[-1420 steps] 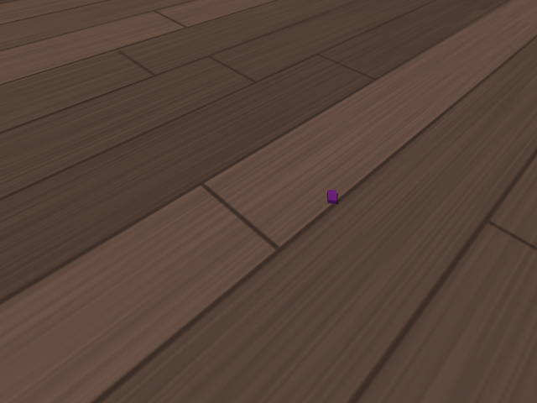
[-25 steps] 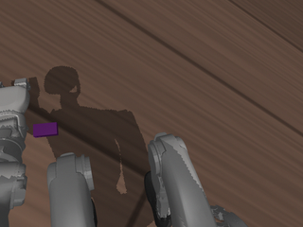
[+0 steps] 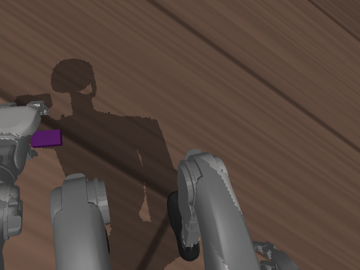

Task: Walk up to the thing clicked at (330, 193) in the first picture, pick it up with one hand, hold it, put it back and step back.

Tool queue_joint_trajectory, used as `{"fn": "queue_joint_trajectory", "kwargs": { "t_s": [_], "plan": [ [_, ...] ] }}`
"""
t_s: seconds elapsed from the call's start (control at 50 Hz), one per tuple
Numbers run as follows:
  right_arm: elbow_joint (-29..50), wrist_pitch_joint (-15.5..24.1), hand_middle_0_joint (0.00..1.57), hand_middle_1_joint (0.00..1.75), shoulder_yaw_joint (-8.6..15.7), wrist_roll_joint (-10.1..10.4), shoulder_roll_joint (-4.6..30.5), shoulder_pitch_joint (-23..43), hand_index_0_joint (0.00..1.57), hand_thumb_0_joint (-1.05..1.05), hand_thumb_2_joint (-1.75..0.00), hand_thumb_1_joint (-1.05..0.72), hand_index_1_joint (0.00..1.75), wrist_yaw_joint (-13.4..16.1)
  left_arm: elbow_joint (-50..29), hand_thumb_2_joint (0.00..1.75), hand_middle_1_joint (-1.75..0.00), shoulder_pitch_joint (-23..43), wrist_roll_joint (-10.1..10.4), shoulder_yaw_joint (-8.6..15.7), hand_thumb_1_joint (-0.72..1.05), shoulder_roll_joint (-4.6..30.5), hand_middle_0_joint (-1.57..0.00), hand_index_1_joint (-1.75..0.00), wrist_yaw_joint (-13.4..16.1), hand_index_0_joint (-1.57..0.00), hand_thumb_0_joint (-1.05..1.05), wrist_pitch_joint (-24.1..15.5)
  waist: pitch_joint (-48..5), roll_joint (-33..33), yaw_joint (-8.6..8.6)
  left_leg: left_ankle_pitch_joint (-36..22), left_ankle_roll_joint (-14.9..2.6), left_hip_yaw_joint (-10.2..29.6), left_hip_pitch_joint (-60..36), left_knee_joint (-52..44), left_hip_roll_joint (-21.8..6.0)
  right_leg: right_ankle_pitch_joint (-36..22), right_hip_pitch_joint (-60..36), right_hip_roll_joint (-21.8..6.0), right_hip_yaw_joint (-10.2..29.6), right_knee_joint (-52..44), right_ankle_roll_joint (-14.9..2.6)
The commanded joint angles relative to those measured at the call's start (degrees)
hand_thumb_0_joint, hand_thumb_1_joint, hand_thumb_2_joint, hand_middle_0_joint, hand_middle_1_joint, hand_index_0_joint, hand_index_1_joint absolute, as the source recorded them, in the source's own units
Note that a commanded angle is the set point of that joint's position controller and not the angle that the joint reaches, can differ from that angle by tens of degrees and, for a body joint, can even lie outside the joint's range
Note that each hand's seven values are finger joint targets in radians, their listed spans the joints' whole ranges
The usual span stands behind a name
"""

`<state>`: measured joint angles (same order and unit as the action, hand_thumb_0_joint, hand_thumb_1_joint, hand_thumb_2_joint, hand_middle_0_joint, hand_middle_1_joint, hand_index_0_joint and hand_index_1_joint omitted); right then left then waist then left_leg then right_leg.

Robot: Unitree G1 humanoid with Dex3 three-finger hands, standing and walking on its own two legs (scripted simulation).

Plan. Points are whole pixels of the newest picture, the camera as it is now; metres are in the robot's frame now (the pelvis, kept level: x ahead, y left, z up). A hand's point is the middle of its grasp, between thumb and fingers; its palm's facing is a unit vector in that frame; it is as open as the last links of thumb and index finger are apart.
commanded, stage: home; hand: left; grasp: from above
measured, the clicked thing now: (47, 138) +0.46 +0.23 -0.32
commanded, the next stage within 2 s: none
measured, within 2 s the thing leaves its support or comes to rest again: neither
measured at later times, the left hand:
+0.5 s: hand out of the picture +0.40 +0.26 -0.04, palm faces -0.39 -0.27 -0.88, open 9.1 cm
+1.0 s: hand out of the picture +0.26 +0.21 +0.17, palm faces -0.10 -0.87 -0.48, open 7.4 cm
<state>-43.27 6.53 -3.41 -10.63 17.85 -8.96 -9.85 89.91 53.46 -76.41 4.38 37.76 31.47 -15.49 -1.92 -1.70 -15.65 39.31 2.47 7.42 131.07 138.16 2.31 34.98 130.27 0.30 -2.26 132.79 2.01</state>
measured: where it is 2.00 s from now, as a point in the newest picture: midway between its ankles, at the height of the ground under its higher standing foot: (144, 254)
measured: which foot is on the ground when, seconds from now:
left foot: down 0.00-1.00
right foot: down 0.00-1.00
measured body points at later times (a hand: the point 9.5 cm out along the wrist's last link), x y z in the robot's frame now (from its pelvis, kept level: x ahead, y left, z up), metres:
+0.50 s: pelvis +0.01 +0.01 +0.09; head +0.20 +0.04 +0.49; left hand +0.42 +0.27 +0.01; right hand +0.11 -0.26 -0.04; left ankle +0.08 +0.13 -0.29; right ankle +0.11 -0.13 -0.29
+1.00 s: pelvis +0.03 +0.00 +0.26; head +0.13 +0.03 +0.70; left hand +0.27 +0.25 +0.20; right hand +0.25 -0.22 +0.18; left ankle +0.08 +0.13 -0.29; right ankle +0.11 -0.13 -0.29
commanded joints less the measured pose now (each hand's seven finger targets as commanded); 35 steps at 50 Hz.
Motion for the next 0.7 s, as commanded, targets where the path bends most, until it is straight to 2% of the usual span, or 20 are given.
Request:
{"fn": "queue_joint_trajectory", "kwargs": {
  "t_s": [0.0, 0.04, 0.06, 0.08, 0.1, 0.12, 0.14, 0.16, 0.18, 0.2, 0.24, 0.26, 0.3, 0.4, 0.44, 0.46, 0.5, 0.56, 0.6, 0.68],
  "plan": [
    [0.41, 1.03, 0.20, 0.30, 5.75, -0.49, 13.21, -9.72, 0.20, 0.00, -0.90, -0.89, 0.30, -0.11, -15.95, 0.73, -0.71, 22.95, 2.36, 3.98, -0.01, 16.69, -0.34, -0.71, 6.21, -0.37, 0.00, 2.92, -47.30, 25.07, 1.19, -8.04, -2.85, -7.05, -32.16, -15.70, 0.07, -6.52, -21.07, 0.92, -4.81, -12.06, -4.75],
    [-0.23, 0.80, 0.20, 0.30, 6.82, 0.19, 13.07, -9.87, 0.20, 0.00, -0.90, -0.89, 0.30, -0.51, -17.70, 0.75, -0.70, 20.58, 3.96, 3.13, -0.05, 14.79, -0.33, -0.72, 5.07, -0.35, 0.00, 4.90, -49.17, 26.18, 2.06, -8.93, -2.78, -7.22, -33.05, -16.47, -0.12, -7.72, -20.95, 0.97, -4.99, -12.47, -4.92],
    [-0.38, 0.51, 0.20, 0.30, 7.24, 0.51, 13.28, -10.87, 0.20, 0.00, -0.90, -0.90, 0.30, -0.64, -18.36, 0.68, -0.68, 18.23, 4.60, 2.71, -0.13, 13.59, -0.40, -0.67, 4.11, -0.42, 0.00, 5.88, -50.71, 25.97, 2.47, -10.11, -2.90, -7.50, -33.30, -16.80, 0.07, -9.19, -22.35, 0.89, -4.99, -13.19, -4.78],
    [-1.06, 0.56, 0.20, 0.30, 7.33, 0.59, 13.00, -11.54, 0.20, 0.00, -0.90, -0.89, 0.30, -0.94, -16.24, 0.76, -0.71, 18.28, 5.40, 0.89, -0.05, 11.17, -0.32, -0.73, 2.76, -0.34, 0.00, 6.84, -48.73, 23.14, 1.03, -10.17, -3.15, -7.28, -32.43, -16.19, -0.16, -9.90, -22.11, 1.04, -5.55, -13.19, -4.62],
    [-1.54, 0.43, 0.20, 0.30, 7.66, 1.06, 13.38, -12.45, 0.20, 0.00, -0.89, -0.90, 0.30, -1.05, -17.72, 0.70, -0.71, 17.40, 5.92, 0.33, -0.13, 10.44, -0.37, -0.69, 1.48, -0.39, 0.00, 7.41, -48.43, 23.53, 1.86, -11.10, -3.12, -7.15, -32.48, -17.31, 0.05, -10.63, -21.68, 0.86, -5.87, -13.28, -4.72],
    [-1.87, 0.35, 0.20, 0.30, 7.83, 1.39, 13.18, -12.96, 0.20, 0.00, -0.90, -0.89, 0.30, -1.12, -17.45, 0.78, -0.68, 17.40, 6.61, -0.18, -0.05, 9.76, -0.29, -0.70, 0.20, -0.31, 0.00, 7.96, -47.72, 23.17, 1.60, -10.78, -3.11, -6.77, -32.59, -17.68, -0.03, -10.41, -21.17, 0.89, -6.12, -13.13, -4.86],
    [-1.59, 0.11, 0.20, 0.30, 7.93, 1.94, 13.05, -13.22, 0.20, 0.00, -0.89, -0.90, 0.30, -1.25, -18.38, 0.70, -0.72, 15.78, 7.75, -1.31, -0.13, 8.13, -0.36, -0.69, -1.35, -0.39, 0.00, 8.45, -47.37, 22.79, 2.49, -11.56, -3.23, -6.78, -32.96, -18.46, -0.03, -10.94, -22.14, 1.02, -6.06, -14.04, -4.86],
    [-1.60, -0.16, 0.20, 0.30, 8.37, 2.41, 13.41, -14.31, 0.20, 0.00, -0.90, -0.89, 0.30, -1.16, -19.89, 0.78, -0.68, 15.90, 7.99, -0.80, -0.05, 9.05, -0.28, -0.70, -2.58, -0.31, 0.00, 8.86, -48.66, 21.19, 2.34, -13.25, -3.42, -6.66, -33.43, -18.49, 0.00, -12.63, -24.14, 1.01, -5.97, -14.76, -4.70],
    [-0.24, -0.60, 0.20, 0.30, 8.87, 3.24, 14.00, -14.09, 0.20, 0.00, -0.90, -0.89, 0.30, -0.98, -21.70, 0.86, -0.63, 13.28, 8.44, 0.45, 0.03, 10.07, -0.22, -0.65, -3.81, -0.23, 0.00, 9.38, -50.58, 20.45, 4.07, -15.26, -3.28, -6.37, -34.21, -19.93, 0.18, -14.01, -26.07, 0.82, -5.88, -15.00, -4.77],
    [-0.09, -1.01, 0.20, 0.30, 9.03, 3.79, 13.62, -14.21, 0.20, 0.00, -0.90, -0.89, 0.30, -1.04, -20.50, 0.91, -0.58, 10.48, 9.15, -0.24, 0.11, 8.56, -0.22, -0.59, -5.27, -0.20, 0.00, 9.92, -49.39, 18.88, 4.10, -16.45, -3.37, -6.53, -34.14, -20.24, 0.17, -15.07, -27.65, 1.00, -5.74, -15.62, -4.74],
    [0.79, -1.98, 0.20, 0.30, 9.49, 4.81, 13.60, -14.79, 0.20, 0.00, -0.90, -0.89, 0.30, -0.92, -20.95, 0.89, -0.49, 5.53, 11.32, 0.82, 0.24, 7.75, -0.21, -0.51, -7.73, -0.20, 0.00, 10.57, -46.85, 14.33, 4.47, -15.93, -3.83, -6.11, -31.84, -21.66, 0.23, -14.82, -29.50, 1.05, -5.55, -17.55, -4.44],
    [2.26, -2.39, 0.20, 0.30, 9.39, 5.46, 12.65, -13.74, 0.20, 0.00, -0.90, -0.89, 0.30, -0.84, -24.45, 0.88, -0.47, 4.81, 12.87, -1.10, 0.32, 4.78, -0.20, -0.48, -9.29, -0.19, 0.00, 10.67, -46.94, 14.34, 5.14, -15.36, -3.80, -6.03, -32.22, -22.69, 0.23, -14.10, -29.88, 1.00, -5.29, -18.42, -4.50],
    [4.17, -3.26, 0.20, 0.30, 9.88, 6.32, 12.58, -12.88, 0.20, 0.00, -0.90, -0.90, 0.30, -0.34, -30.92, 0.85, -0.39, 2.11, 14.85, -0.87, 0.48, 5.18, -0.20, -0.40, -11.86, -0.19, 0.00, 10.81, -47.72, 14.06, 6.66, -14.19, -3.81, -5.91, -34.58, -24.87, 0.16, -12.61, -32.11, 0.98, -4.79, -21.16, -4.72],
    [8.94, -5.12, 0.20, 0.30, 10.30, 8.98, 10.83, -8.75, 0.20, 0.00, -0.90, -0.90, 0.30, 1.19, -48.53, 0.86, -0.30, -10.20, 23.65, -0.34, 0.79, 2.50, -0.19, -0.30, -17.04, -0.19, 0.00, 12.38, -46.79, 9.82, 9.46, -7.69, -4.14, -5.37, -35.65, -31.80, 0.12, -7.47, -37.79, 0.86, -3.32, -27.93, -4.14],
    [9.89, -5.25, 0.20, 0.30, 10.44, 9.60, 10.15, -6.98, 0.20, 0.00, -0.90, -0.90, 0.30, 2.36, -54.05, 0.90, -0.30, -12.78, 27.32, -1.23, 0.90, -0.02, -0.20, -0.30, -18.61, -0.20, 0.00, 12.99, -43.28, 9.25, 9.27, -5.31, -3.90, -4.28, -37.14, -34.76, 0.15, -5.52, -37.74, 0.65, -2.99, -30.28, -4.11],
    [10.40, -5.20, 0.20, 0.30, 10.51, 9.97, 9.51, -6.03, 0.20, 0.00, -0.90, -0.90, 0.30, 3.02, -56.01, 0.90, -0.30, -15.01, 29.02, -1.92, 0.90, -1.38, -0.20, -0.30, -19.32, -0.20, 0.00, 13.31, -42.11, 8.98, 9.46, -4.34, -3.88, -4.14, -38.40, -36.38, -0.10, -4.94, -38.18, 0.64, -2.80, -31.48, -3.93],
    [11.17, -5.04, 0.20, 0.30, 10.58, 10.61, 8.74, -5.00, 0.20, 0.00, -0.90, -0.90, 0.30, 4.19, -61.68, 0.90, -0.30, -16.81, 31.88, -0.79, 0.90, -0.97, -0.20, -0.30, -19.91, -0.20, 0.00, 13.80, -42.93, 9.54, 10.45, -2.75, -3.86, -4.14, -41.31, -39.35, -0.32, -3.94, -40.84, 0.55, -2.09, -33.88, -3.69],
    [11.73, -4.26, 0.20, 0.30, 10.14, 11.02, 7.71, -2.81, 0.20, 0.00, -0.90, -0.90, 0.30, 5.71, -65.21, 0.90, -0.30, -21.92, 36.62, -3.45, 0.90, -5.57, -0.20, -0.30, -20.70, -0.20, 0.00, 15.08, -38.49, 6.89, 9.72, -1.17, -4.04, -4.93, -42.85, -42.19, -0.66, -2.50, -43.63, 0.69, -1.40, -38.53, -3.48],
    [12.07, -3.47, 0.20, 0.30, 9.84, 11.55, 7.68, -1.60, 0.20, 0.00, -0.90, -0.90, 0.30, 6.86, -70.39, 0.90, -0.30, -24.06, 39.72, -2.44, 0.90, -5.13, -0.20, -0.30, -20.86, -0.20, 0.00, 15.88, -39.45, 9.68, 11.07, -1.58, -3.71, -4.69, -47.49, -45.08, -0.86, -2.81, -45.46, 0.39, -0.99, -40.18, -3.61],
    [13.24, -2.12, 0.20, 0.30, 9.00, 12.35, 6.92, 0.79, 0.20, 0.00, -0.90, -0.90, 0.30, 8.84, -75.14, 0.90, -0.30, -31.89, 45.61, -3.35, 0.90, -7.82, -0.20, -0.30, -21.61, -0.20, 0.00, 18.44, -36.29, 8.34, 10.88, -1.03, -3.51, -3.57, -52.77, -50.54, -1.20, -2.34, -49.09, 0.06, -0.84, -44.80, -3.36]
  ]
}}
